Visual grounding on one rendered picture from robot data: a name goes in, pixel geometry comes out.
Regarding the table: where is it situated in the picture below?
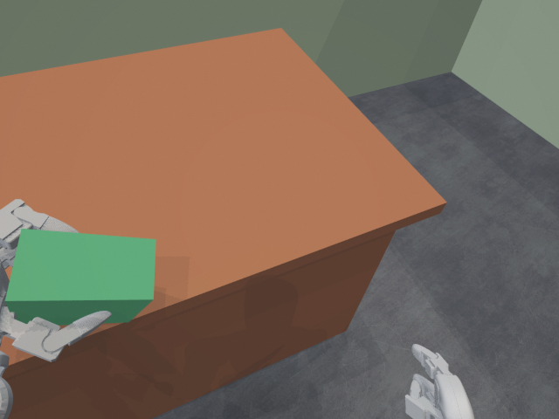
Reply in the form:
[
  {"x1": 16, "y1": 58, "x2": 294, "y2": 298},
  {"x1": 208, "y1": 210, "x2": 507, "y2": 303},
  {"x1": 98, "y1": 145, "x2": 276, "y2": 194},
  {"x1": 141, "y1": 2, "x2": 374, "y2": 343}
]
[{"x1": 0, "y1": 28, "x2": 447, "y2": 419}]

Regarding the sponge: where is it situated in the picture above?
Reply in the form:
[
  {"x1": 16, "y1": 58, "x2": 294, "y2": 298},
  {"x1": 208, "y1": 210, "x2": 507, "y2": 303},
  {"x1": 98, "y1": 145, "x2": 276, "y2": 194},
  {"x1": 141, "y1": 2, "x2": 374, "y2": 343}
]
[{"x1": 5, "y1": 229, "x2": 156, "y2": 326}]

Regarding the right robot hand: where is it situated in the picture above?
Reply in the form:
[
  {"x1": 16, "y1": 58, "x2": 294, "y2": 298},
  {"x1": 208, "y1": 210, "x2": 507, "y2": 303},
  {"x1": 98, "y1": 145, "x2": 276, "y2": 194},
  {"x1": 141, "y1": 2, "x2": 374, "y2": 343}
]
[{"x1": 405, "y1": 344, "x2": 474, "y2": 419}]

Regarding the left robot hand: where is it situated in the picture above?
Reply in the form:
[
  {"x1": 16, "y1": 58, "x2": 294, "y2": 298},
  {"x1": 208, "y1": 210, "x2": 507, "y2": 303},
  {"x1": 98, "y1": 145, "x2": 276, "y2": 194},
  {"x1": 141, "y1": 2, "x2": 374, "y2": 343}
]
[{"x1": 0, "y1": 199, "x2": 112, "y2": 362}]

